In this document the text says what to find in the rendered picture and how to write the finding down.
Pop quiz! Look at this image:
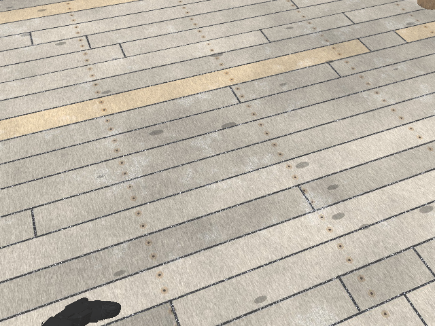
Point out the robot left hand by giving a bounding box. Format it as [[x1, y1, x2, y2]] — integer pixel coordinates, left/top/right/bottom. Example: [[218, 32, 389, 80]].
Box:
[[41, 297, 121, 326]]

